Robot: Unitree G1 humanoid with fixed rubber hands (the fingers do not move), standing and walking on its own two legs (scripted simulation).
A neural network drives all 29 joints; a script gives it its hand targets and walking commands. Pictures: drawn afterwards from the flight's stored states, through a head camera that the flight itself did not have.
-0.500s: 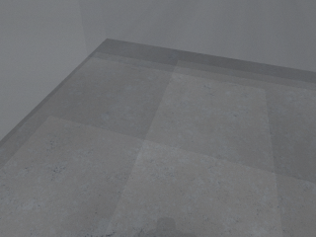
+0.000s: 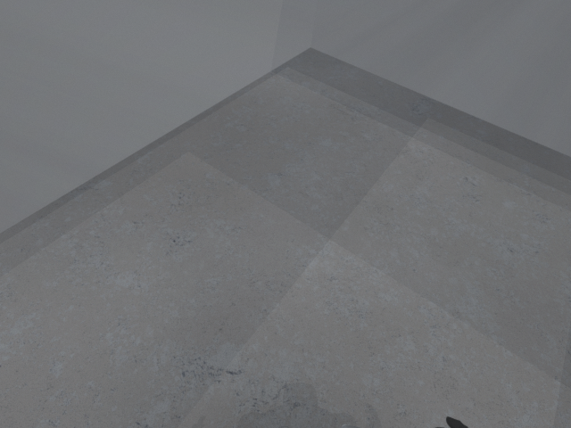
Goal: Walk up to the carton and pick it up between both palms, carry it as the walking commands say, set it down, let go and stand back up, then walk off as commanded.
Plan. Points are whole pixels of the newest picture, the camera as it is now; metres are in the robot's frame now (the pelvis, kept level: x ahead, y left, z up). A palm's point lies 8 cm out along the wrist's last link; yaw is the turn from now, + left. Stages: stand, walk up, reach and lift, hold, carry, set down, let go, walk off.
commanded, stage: walk off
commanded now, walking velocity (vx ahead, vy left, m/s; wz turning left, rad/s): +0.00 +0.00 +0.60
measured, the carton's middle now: out of the picture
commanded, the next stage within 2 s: stand in 0.98 s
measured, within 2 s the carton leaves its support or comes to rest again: neither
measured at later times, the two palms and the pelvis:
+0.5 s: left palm out of the picture +0.04 +0.24 -0.08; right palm out of the picture +0.13 -0.29 -0.12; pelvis -0.01 -0.04 +0.01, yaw +17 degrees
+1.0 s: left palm out of the picture -0.13 +0.28 -0.12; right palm (390, 385) +0.21 -0.15 -0.07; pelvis -0.04 +0.01 +0.01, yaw +34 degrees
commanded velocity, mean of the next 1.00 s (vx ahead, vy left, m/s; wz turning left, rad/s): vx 0.00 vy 0.00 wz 0.58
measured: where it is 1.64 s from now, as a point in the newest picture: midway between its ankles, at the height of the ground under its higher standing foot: outside the picture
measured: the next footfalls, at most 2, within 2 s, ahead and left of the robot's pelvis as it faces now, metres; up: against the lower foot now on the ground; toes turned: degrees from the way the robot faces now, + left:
right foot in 0.38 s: +0.04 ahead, -0.13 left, +0.00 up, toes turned +10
left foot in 0.82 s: -0.05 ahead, +0.11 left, +0.00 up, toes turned +35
